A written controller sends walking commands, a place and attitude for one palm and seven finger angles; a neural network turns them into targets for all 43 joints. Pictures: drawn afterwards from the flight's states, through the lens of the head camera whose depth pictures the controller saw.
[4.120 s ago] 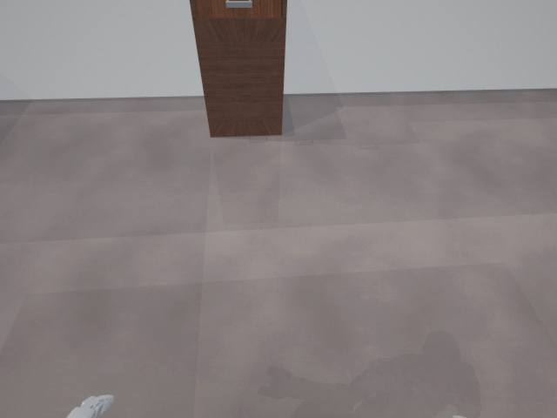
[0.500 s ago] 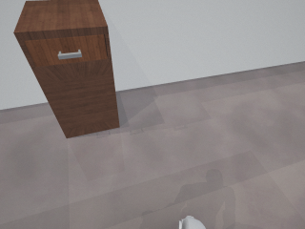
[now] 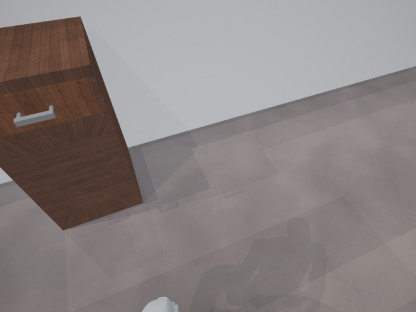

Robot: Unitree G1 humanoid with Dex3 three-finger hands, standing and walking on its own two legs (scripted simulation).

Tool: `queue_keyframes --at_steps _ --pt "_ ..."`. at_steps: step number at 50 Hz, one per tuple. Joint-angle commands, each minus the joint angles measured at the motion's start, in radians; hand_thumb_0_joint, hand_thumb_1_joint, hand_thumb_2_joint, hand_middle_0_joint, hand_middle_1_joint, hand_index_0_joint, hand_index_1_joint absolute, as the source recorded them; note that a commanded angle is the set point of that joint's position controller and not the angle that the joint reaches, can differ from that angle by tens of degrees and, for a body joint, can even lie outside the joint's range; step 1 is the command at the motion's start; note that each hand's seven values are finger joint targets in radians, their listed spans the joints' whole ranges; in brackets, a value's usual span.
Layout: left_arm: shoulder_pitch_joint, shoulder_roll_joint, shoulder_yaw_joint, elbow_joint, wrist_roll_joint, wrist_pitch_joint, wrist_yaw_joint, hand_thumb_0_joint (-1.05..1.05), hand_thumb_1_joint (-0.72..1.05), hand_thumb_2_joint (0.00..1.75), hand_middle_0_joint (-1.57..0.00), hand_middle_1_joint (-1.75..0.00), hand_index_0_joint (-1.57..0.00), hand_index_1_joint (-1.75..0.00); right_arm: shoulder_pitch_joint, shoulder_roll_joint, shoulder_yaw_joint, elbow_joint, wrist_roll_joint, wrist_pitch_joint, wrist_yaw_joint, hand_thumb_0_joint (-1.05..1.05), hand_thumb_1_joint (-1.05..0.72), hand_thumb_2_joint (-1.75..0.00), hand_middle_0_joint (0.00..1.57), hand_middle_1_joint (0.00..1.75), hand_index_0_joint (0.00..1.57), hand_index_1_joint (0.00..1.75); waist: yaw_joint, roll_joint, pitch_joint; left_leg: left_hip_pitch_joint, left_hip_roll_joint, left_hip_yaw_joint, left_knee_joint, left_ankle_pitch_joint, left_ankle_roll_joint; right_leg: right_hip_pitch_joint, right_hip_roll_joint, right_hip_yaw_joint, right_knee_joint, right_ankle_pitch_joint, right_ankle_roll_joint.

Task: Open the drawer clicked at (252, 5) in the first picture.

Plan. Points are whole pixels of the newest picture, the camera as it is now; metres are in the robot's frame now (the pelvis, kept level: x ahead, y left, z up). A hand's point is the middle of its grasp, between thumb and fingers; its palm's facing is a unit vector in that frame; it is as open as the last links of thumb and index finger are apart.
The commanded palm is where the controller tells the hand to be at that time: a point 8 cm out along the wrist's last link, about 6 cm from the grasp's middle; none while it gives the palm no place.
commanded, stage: turn to face it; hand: left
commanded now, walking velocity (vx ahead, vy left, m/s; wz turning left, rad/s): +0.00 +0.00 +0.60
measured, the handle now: (35, 114) +0.69 +0.58 -0.04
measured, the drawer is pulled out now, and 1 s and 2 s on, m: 0.00 0.00 0.00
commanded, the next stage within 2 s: take the last steps up to it in 0.68 s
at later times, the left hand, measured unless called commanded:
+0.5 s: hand out of the picture +0.07 +0.26 -0.17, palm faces +0.26 -0.93 -0.26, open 7.4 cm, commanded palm none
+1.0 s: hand out of the picture +0.00 +0.15 -0.15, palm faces +0.44 -0.86 -0.24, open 7.3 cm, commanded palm none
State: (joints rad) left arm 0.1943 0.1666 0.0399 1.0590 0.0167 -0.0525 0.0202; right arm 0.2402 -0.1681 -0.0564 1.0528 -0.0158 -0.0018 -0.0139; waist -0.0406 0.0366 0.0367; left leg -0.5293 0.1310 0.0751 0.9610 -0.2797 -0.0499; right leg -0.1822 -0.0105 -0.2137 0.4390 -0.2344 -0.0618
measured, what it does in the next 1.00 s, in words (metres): steps on the spot, turning left: left foot, then right foot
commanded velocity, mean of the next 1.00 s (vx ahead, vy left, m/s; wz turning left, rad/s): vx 0.07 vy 0.02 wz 0.31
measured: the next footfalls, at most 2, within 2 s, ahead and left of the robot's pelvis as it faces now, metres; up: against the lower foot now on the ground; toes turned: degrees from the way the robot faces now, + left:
left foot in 0.18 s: +0.14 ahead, +0.14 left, +0.00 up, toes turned +16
right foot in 0.68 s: +0.12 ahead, -0.11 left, +0.00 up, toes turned +12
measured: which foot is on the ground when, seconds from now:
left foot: up 0.00-0.16, down 0.18-0.68, up 0.70-1.00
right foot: down 0.00-0.18, up 0.20-0.66, down 0.68-1.00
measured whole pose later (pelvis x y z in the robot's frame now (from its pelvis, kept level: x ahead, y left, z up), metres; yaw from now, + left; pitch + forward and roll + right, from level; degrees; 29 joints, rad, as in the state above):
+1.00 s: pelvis +0.06 -0.03 +0.01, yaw +23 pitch +0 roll +2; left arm 0.32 0.14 0.03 1.00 0.02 -0.04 0.01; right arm 0.23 -0.24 -0.08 1.04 -0.03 0.06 0.03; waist 0.02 0.03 0.02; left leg -0.42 0.06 0.02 0.98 -0.33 -0.06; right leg -0.16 -0.08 -0.17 0.41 -0.25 -0.02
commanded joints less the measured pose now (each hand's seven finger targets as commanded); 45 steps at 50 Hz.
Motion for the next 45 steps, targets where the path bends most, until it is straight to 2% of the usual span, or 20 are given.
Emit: queue_keyframes --at_steps 1,5,7,8,9,10,11,12,15,17,27,31,32,33,34,35,37,39,42,45 --pt "0.061 0.125 0.028 -0.043 0.004 0.005 0.008 0.0 0.9 0.9 -0.2 -0.3 -0.2 -0.3 0.026 -0.018 0.007 -0.046 -0.001 0.011 0.018 0.0 -0.9 -0.9 0.2 0.3 0.2 0.3 0.038 -0.177 0.016 0.053 -0.001 0.022 -0.127 0.0 -0.003 0.004 -0.31 0.08 -0.122 0.447 -0.069" --pt "0.076 0.168 0.046 -0.059 0.008 0.027 0.012 0.0 0.9 0.9 -0.2 -0.3 -0.2 -0.3 -0.034 -0.05 0.002 -0.096 -0.004 0.014 0.027 0.0 -0.9 -0.9 0.2 0.3 0.2 0.3 0.053 -0.143 0.02 0.113 -0.023 0.047 -0.254 -0.022 0.015 0.041 -0.347 0.069 -0.022 0.437 -0.048" --pt "0.061 0.18 0.052 -0.077 -0.001 0.036 0.011 0.0 0.9 0.9 -0.2 -0.3 -0.2 -0.3 0.05 -0.094 -0.011 -0.089 -0.01 0.014 0.025 0.0 -0.9 -0.9 0.2 0.3 0.2 0.3 0.005 -0.073 -0.032 0.276 -0.046 0.048 -0.39 0.118 0.03 -0.001 -0.313 0.017 0.155 0.398 0.002" --pt "0.074 0.156 0.052 -0.095 -0.009 0.043 0.008 0.0 0.9 0.9 -0.2 -0.3 -0.2 -0.3 0.116 -0.163 -0.027 -0.087 -0.016 0.005 0.022 0.0 -0.9 -0.9 0.2 0.3 0.2 0.3 -0.022 0.119 -0.086 0.402 0.052 -0.118 -0.498 0.368 0.088 -0.116 -0.229 -0.019 0.345 0.21 0.063" --pt "0.074 0.101 0.037 -0.137 -0.019 0.048 0.004 0.0 0.9 0.9 -0.2 -0.3 -0.2 -0.3 0.167 -0.264 -0.045 -0.091 -0.014 0.001 0.018 0.0 -0.9 -0.9 0.2 0.3 0.2 0.3 -0.029 0.404 -0.106 0.482 0.292 -0.429 -0.589 0.736 0.225 -0.311 -0.088 -0.012 0.615 -0.409 0.136" --pt "0.025 0.126 0.035 -0.162 -0.007 0.058 0.011 0.0 0.9 0.9 -0.2 -0.3 -0.2 -0.3 0.173 -0.271 -0.042 -0.081 -0.007 0.01 0.01 0.0 -0.9 -0.9 0.2 0.3 0.2 0.3 -0.039 0.259 -0.137 0.444 0.324 -0.453 -0.614 0.623 0.288 -0.309 -0.077 0.128 0.715 -0.475 0.122" --pt "-0.001 0.115 0.039 -0.159 -0.003 0.065 0.011 0.0 0.9 0.9 -0.2 -0.3 -0.2 -0.3 0.115 -0.243 -0.042 -0.091 -0.008 0.009 0.002 0.0 -0.9 -0.9 0.2 0.3 0.2 0.3 -0.022 0.197 -0.108 0.403 0.27 -0.419 -0.653 0.396 0.27 -0.348 -0.1 0.16 0.747 -0.397 0.116" --pt "-0.012 0.117 0.046 -0.156 0.0 0.065 0.006 0.0 0.9 0.9 -0.2 -0.3 -0.2 -0.3 0.06 -0.228 -0.038 -0.117 -0.008 0.006 -0.001 0.0 -0.9 -0.9 0.2 0.3 0.2 0.3 -0.01 0.172 -0.1 0.385 0.233 -0.409 -0.656 0.291 0.249 -0.382 -0.106 0.175 0.765 -0.329 0.118" --pt "0.04 0.117 0.052 -0.125 0.005 0.07 -0.005 0.0 0.9 0.9 -0.2 -0.3 -0.2 -0.3 -0.028 -0.193 -0.026 -0.15 -0.006 -0.003 -0.006 0.0 -0.9 -0.9 0.2 0.3 0.2 0.3 0.031 0.083 -0.111 0.352 0.143 -0.277 -0.671 0.236 0.193 -0.347 -0.104 0.194 0.742 -0.168 0.129" --pt "0.061 0.116 0.051 -0.122 0.003 0.076 -0.003 0.0 0.9 0.9 -0.2 -0.3 -0.2 -0.3 -0.023 -0.193 -0.029 -0.155 -0.003 -0.006 -0.006 0.0 -0.9 -0.9 0.2 0.3 0.2 0.3 0.03 0.066 -0.138 0.37 0.126 -0.25 -0.675 0.245 0.194 -0.332 -0.097 0.193 0.701 -0.145 0.135" --pt "0.012 0.098 0.04 -0.16 0.001 0.088 0.007 0.0 0.9 0.9 -0.2 -0.3 -0.2 -0.3 -0.006 -0.207 -0.045 -0.144 -0.012 0.018 0.004 0.0 -0.9 -0.9 0.2 0.3 0.2 0.3 0.007 0.105 -0.071 0.306 0.119 -0.34 -0.7 0.084 0.225 -0.228 -0.055 0.176 0.388 -0.215 0.132" --pt "0.121 0.099 0.038 -0.138 -0.008 0.074 0.011 0.0 0.9 0.9 -0.2 -0.3 -0.2 -0.3 -0.05 -0.206 -0.049 -0.153 -0.009 0.026 0.009 0.0 -0.9 -0.9 0.2 0.3 0.2 0.3 0.057 0.104 -0.101 0.221 0.071 -0.326 -0.639 0.097 0.183 -0.019 -0.022 0.153 0.104 -0.083 0.112" --pt "0.159 0.116 0.04 -0.129 -0.005 0.067 0.013 0.0 0.9 0.9 -0.2 -0.3 -0.2 -0.3 -0.061 -0.192 -0.049 -0.158 -0.002 0.029 0.012 0.0 -0.9 -0.9 0.2 0.3 0.2 0.3 0.074 0.063 -0.101 0.156 0.023 -0.281 -0.584 0.057 0.139 0.078 -0.039 0.154 -0.036 -0.003 0.105" --pt "0.171 0.181 0.048 -0.132 0.008 0.057 0.02 0.0 0.9 0.9 -0.2 -0.3 -0.2 -0.3 -0.047 -0.131 -0.042 -0.167 0.008 0.033 0.017 0.0 -0.9 -0.9 0.2 0.3 0.2 0.3 0.078 -0.122 -0.088 0.029 -0.076 -0.187 -0.405 -0.055 0.073 0.142 -0.205 0.334 -0.181 -0.081 0.055" --pt "0.132 0.275 0.063 -0.159 0.018 0.052 0.023 0.0 0.9 0.9 -0.2 -0.3 -0.2 -0.3 -0.062 -0.084 -0.032 -0.2 0.008 0.035 0.02 0.0 -0.9 -0.9 0.2 0.3 0.2 0.3 0.076 -0.363 -0.032 -0.083 -0.183 -0.075 -0.176 -0.219 0.016 0.072 -0.437 0.586 -0.257 -0.051 -0.053" --pt "0.084 0.272 0.055 -0.183 0.008 0.055 0.025 0.0 0.9 0.9 -0.2 -0.3 -0.2 -0.3 -0.081 -0.142 -0.046 -0.196 -0.002 0.043 0.018 0.0 -0.9 -0.9 0.2 0.3 0.2 0.3 0.074 -0.243 -0.024 -0.014 -0.143 -0.13 -0.008 -0.254 0.026 -0.078 -0.477 0.541 -0.249 -0.027 -0.101" --pt "-0.012 0.197 0.043 -0.194 0.004 0.046 0.024 0.0 0.9 0.9 -0.2 -0.3 -0.2 -0.3 -0.047 -0.128 -0.049 -0.146 -0.008 0.058 0.022 0.0 -0.9 -0.9 0.2 0.3 0.2 0.3 0.019 -0.207 0.031 -0.015 -0.126 -0.135 0.146 -0.14 0.021 -0.126 -0.34 0.397 -0.218 0.042 -0.06" --pt "-0.016 0.154 0.03 -0.186 0.0 0.038 0.02 0.0 0.9 0.9 -0.2 -0.3 -0.2 -0.3 0.011 -0.113 -0.045 -0.114 -0.005 0.056 0.024 0.0 -0.9 -0.9 0.2 0.3 0.2 0.3 -0.003 -0.174 0.024 -0.024 -0.117 -0.11 0.192 -0.066 0.006 -0.066 -0.275 0.271 -0.162 0.219 -0.032" --pt "0.112 0.151 0.029 -0.14 0.001 0.019 0.014 0.0 0.9 0.9 -0.2 -0.3 -0.2 -0.3 -0.012 -0.113 -0.036 -0.108 -0.011 0.048 0.028 0.0 -0.9 -0.9 0.2 0.3 0.2 0.3 0.052 -0.18 -0.016 -0.063 -0.095 -0.086 0.157 -0.032 -0.016 0.087 -0.286 0.278 -0.176 0.137 -0.03" --pt "0.191 0.156 0.035 -0.096 0.006 0.009 0.01 0.0 0.9 0.9 -0.2 -0.3 -0.2 -0.3 -0.081 -0.112 -0.032 -0.121 -0.016 0.038 0.037 0.0 -0.9 -0.9 0.2 0.3 0.2 0.3 0.092 -0.163 0.013 -0.102 -0.062 -0.076 0.089 -0.035 -0.016 0.14 -0.33 0.327 -0.225 -0.04 -0.045"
